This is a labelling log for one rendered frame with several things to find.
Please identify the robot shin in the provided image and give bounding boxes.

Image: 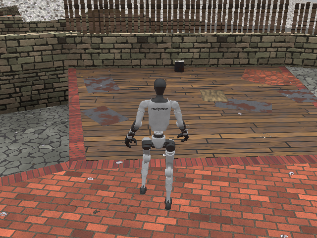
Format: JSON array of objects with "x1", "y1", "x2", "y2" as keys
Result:
[
  {"x1": 165, "y1": 169, "x2": 173, "y2": 203},
  {"x1": 141, "y1": 154, "x2": 149, "y2": 188}
]

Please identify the left robot upper arm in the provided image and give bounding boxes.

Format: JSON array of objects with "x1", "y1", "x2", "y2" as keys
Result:
[{"x1": 134, "y1": 100, "x2": 149, "y2": 128}]

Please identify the robot left hand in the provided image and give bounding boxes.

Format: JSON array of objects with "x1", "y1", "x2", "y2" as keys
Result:
[{"x1": 125, "y1": 136, "x2": 136, "y2": 148}]

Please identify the right robot upper arm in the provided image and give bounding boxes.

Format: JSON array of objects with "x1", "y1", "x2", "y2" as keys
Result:
[{"x1": 170, "y1": 100, "x2": 184, "y2": 127}]

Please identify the robot right shin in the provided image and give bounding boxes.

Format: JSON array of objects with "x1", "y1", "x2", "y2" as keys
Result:
[{"x1": 165, "y1": 169, "x2": 173, "y2": 203}]

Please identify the left robot forearm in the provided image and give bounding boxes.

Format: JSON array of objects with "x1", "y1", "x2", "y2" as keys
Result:
[{"x1": 127, "y1": 120, "x2": 139, "y2": 139}]

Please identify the robot left shin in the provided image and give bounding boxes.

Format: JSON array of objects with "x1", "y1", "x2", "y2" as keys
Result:
[{"x1": 141, "y1": 154, "x2": 149, "y2": 188}]

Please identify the robot right hand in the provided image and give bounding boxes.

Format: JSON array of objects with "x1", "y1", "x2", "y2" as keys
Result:
[{"x1": 177, "y1": 133, "x2": 189, "y2": 142}]

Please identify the right robot forearm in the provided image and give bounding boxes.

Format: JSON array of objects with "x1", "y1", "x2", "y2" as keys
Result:
[{"x1": 179, "y1": 120, "x2": 188, "y2": 135}]

